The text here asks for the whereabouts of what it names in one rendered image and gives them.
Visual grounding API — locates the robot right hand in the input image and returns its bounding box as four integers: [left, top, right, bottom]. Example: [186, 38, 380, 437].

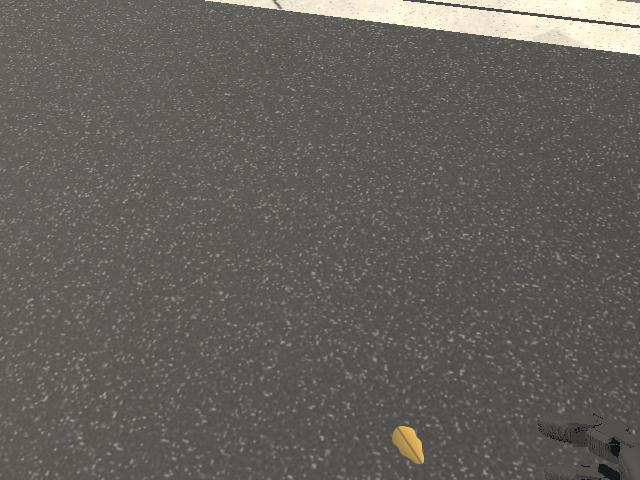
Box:
[537, 412, 640, 480]

